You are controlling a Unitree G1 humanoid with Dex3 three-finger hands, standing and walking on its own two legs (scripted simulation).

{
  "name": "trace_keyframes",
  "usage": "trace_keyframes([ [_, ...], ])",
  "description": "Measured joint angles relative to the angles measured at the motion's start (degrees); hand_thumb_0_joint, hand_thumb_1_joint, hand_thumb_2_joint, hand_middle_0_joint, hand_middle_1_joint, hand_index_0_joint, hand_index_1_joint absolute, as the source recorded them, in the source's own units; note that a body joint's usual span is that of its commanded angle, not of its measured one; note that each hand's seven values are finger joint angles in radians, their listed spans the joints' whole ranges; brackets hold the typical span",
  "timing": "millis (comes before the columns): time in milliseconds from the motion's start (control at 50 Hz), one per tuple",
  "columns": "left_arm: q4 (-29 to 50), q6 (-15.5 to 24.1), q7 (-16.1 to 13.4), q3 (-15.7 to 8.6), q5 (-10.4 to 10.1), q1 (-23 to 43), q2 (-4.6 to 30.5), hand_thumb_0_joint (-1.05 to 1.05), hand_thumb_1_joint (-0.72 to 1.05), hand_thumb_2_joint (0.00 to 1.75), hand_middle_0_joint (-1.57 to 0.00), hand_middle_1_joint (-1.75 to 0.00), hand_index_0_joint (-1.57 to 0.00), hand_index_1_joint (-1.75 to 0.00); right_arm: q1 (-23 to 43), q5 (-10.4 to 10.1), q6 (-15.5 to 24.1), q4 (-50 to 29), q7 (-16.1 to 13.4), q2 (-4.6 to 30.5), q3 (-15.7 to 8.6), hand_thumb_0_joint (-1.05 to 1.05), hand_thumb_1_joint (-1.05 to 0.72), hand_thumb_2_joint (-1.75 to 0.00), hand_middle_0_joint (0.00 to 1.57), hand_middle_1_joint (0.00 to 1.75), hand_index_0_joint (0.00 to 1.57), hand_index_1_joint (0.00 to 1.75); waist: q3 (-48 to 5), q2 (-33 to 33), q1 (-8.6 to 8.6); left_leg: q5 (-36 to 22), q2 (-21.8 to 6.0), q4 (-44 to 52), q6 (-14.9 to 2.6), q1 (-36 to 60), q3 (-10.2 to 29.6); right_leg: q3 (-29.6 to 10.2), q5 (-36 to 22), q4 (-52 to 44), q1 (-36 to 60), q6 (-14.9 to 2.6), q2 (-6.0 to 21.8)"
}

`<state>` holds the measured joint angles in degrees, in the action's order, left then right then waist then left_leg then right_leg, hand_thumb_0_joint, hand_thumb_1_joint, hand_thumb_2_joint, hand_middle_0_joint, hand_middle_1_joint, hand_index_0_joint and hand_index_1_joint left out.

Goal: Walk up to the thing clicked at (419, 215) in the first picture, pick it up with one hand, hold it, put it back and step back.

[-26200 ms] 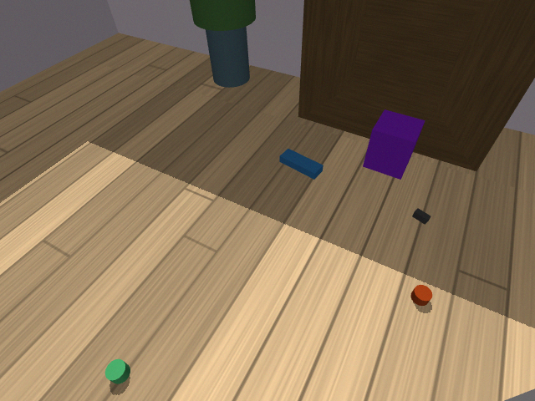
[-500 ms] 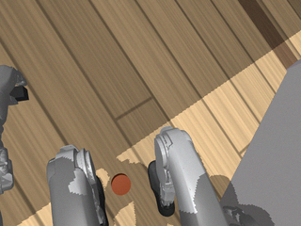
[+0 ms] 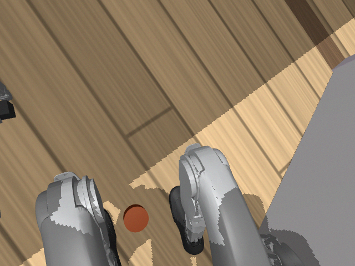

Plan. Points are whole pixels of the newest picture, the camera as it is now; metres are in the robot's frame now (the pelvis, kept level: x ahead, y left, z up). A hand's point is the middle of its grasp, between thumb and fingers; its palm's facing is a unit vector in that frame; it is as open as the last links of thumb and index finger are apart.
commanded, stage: lower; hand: left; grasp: from above
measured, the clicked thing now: out of the picture +0.48 +0.34 -0.22
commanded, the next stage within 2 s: rest in 0.18 s
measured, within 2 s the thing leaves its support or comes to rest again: rests again in 1.18 s
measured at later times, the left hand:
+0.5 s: hand out of the picture +0.47 +0.33 -0.22, palm faces -0.45 -0.10 -0.89, open 6.2 cm
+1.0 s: hand (5, 118) +0.47 +0.33 -0.25, palm faces -0.44 -0.11 -0.89, open 6.2 cm
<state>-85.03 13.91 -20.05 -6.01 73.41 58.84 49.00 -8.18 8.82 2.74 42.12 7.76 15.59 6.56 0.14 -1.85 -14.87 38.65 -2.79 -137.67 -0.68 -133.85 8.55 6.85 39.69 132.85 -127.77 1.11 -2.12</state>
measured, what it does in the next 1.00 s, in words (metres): stands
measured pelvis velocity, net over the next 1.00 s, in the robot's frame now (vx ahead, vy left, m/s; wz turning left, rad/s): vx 0.00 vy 0.00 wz -0.08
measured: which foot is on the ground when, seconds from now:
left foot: down 0.00-1.00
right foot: down 0.00-1.00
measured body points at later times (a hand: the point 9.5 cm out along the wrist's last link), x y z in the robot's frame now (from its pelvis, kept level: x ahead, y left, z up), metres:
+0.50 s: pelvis +0.00 +0.00 -0.02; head +0.26 +0.10 +0.33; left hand +0.49 +0.33 -0.17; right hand +0.04 -0.26 -0.10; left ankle +0.08 +0.13 -0.30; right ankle +0.10 -0.12 -0.30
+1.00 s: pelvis +0.00 +0.00 -0.03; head +0.27 +0.11 +0.31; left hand +0.49 +0.33 -0.20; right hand +0.04 -0.26 -0.09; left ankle +0.08 +0.13 -0.30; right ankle +0.10 -0.12 -0.30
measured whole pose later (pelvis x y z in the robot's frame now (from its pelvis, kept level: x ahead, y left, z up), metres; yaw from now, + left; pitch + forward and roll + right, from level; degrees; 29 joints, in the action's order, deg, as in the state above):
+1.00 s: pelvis +0.00 +0.00 -0.03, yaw -5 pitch +28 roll -13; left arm -94.0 15.2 -28.9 -10.1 76.3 59.3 60.1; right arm -6.6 13.9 8.1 38.6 10.0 18.1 14.3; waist 7.9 -7.5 -19.9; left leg 39.6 -2.7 -146.0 -0.5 -136.3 13.9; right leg 10.9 38.8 137.5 -128.5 2.0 -3.7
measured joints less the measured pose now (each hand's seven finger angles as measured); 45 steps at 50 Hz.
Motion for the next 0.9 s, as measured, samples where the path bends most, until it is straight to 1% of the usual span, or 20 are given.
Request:
trace_keyframes([
  [80, -0.4, 1.0, -0.6, -0.7, 0.8, -0.2, 0.9, 0.0, 0.55, 0.0, -1.1, 0.0, -1.12, 0.0, 0.5, 0.4, 0.1, -0.4, 0.1, 0.2, 0.5, 0.0, -0.92, -0.9, 0.2, 0.3, 0.2, 0.3, 0.8, -0.6, -0.33, 0.1, 0.1, -1.2, 0.03, -0.5, 0.5, 0.4, 0.1, 0.9, -0.3, 0.05, -0.1],
  [160, -0.9, 1.7, -2.1, -1.5, 1.7, -0.2, 2.1, 0.0, 0.55, 0.0, -1.1, -0.01, -1.12, 0.0, 0.8, 1.0, 0.4, -0.8, 0.3, 0.4, 1.0, 0.0, -0.91, -0.9, 0.2, 0.3, 0.2, 0.3, 1.5, -1.4, -0.77, 0.1, 0.2, -2.5, 0.04, -1.2, 1.0, 0.8, 0.0, 1.9, -0.7, 0.13, -0.2],
  [200, -1.8, 1.5, -2.7, -1.2, 1.9, 0.1, 2.5, 0.0, 0.55, 0.0, -1.1, -0.01, -1.12, 0.0, 0.9, 1.3, 0.6, -0.8, 0.4, 0.4, 1.2, 0.0, -0.91, -0.9, 0.2, 0.3, 0.2, 0.3, 1.8, -1.7, -1.0, 0.0, 0.2, -3.1, 0.01, -1.6, 1.3, 1.0, -0.1, 2.3, -1.0, 0.2, -0.2],
  [340, -2.6, 0.8, -4.2, -2.1, 2.7, 0.2, 3.7, 0.0, 0.55, 0.0, -1.09, -0.03, -1.11, 0.0, 0.5, 2.0, 1.4, -1.2, 0.7, 0.5, 2.2, 0.0, -0.91, -0.89, 0.2, 0.3, 0.2, 0.3, 2.8, -2.3, -1.87, 0.0, 0.4, -4.4, 0.0, -2.4, 1.8, 1.4, -0.2, 3.2, -1.4, 0.32, -0.2],
  [400, -3.8, 0.5, -4.6, -1.7, 2.4, 0.7, 4.5, 0.0, 0.55, 0.0, -1.08, -0.03, -1.11, 0.0, 0.5, 2.3, 1.9, -1.5, 0.9, 0.6, 2.8, 0.0, -0.91, -0.89, 0.2, 0.3, 0.2, 0.3, 3.3, -2.5, -2.3, 0.0, 0.4, -4.8, -0.02, -2.6, 2.1, 1.6, -0.3, 3.4, -1.6, 0.39, -0.3],
  [540, -5.6, 0.6, -5.3, -2.7, 2.1, 0.8, 6.4, 0.0, 0.56, 0.0, -1.08, -0.04, -1.11, -0.01, 0.5, 2.8, 2.8, -2.3, 1.2, 1.0, 4.5, 0.0, -0.9, -0.89, 0.2, 0.3, 0.2, 0.3, 4.6, -3.0, -3.24, 0.3, 0.1, -5.8, -0.1, -2.8, 3.1, 2.4, -0.6, 3.6, -1.5, 0.62, -0.8],
  [640, -6.4, 1.1, -6.3, -4.1, 2.9, 0.4, 7.7, 0.0, 0.56, 0.0, -1.07, -0.04, -1.1, -0.01, 0.6, 3.4, 3.3, -2.6, 1.2, 1.3, 5.3, 0.0, -0.9, -0.89, 0.2, 0.3, 0.2, 0.3, 5.5, -3.7, -3.87, 0.6, 0.1, -6.5, -0.04, -2.7, 3.7, 2.8, -0.5, 3.9, -1.3, 0.69, -1.0],
  [700, -7.1, 1.1, -7.0, -4.3, 3.1, 0.4, 8.5, 0.0, 0.56, 0.0, -1.07, -0.05, -1.1, -0.01, 0.6, 3.8, 3.5, -2.7, 1.4, 1.5, 5.7, 0.0, -0.9, -0.89, 0.2, 0.3, 0.2, 0.3, 5.8, -4.2, -4.19, 0.7, 0.1, -6.9, 0.06, -2.6, 4.0, 3.1, -0.5, 4.1, -1.2, 0.67, -1.1],
  [740, -7.3, 1.1, -7.3, -4.0, 3.2, 0.4, 8.9, 0.0, 0.56, 0.0, -1.07, -0.05, -1.1, -0.01, 0.7, 4.0, 3.8, -2.8, 1.5, 1.7, 6.0, 0.0, -0.9, -0.89, 0.2, 0.3, 0.2, 0.3, 6.1, -4.6, -4.34, 0.8, 0.1, -7.2, 0.11, -2.6, 4.2, 3.2, -0.5, 4.3, -1.1, 0.68, -1.1],
  [800, -7.7, 1.2, -7.7, -4.3, 3.3, 0.3, 9.6, 0.0, 0.56, 0.0, -1.07, -0.05, -1.1, -0.01, 0.8, 4.3, 4.2, -2.9, 1.7, 1.9, 6.4, 0.0, -0.9, -0.89, 0.2, 0.3, 0.2, 0.3, 6.6, -4.9, -4.57, 0.9, 0.1, -7.5, 0.18, -2.5, 4.5, 3.5, -0.6, 4.4, -1.0, 0.69, -1.2],
  [900, -8.4, 1.2, -8.1, -3.9, 3.1, 0.5, 10.5, 0.0, 0.56, 0.0, -1.08, -0.04, -1.1, -0.01, 1.2, 4.7, 4.9, -3.2, 2.0, 2.4, 7.0, 0.0, -0.9, -0.89, 0.2, 0.3, 0.2, 0.3, 7.3, -5.4, -4.85, 0.9, 0.1, -8.0, 0.18, -2.5, 5.0, 3.8, -0.7, 4.6, -0.9, 0.79, -1.4],
])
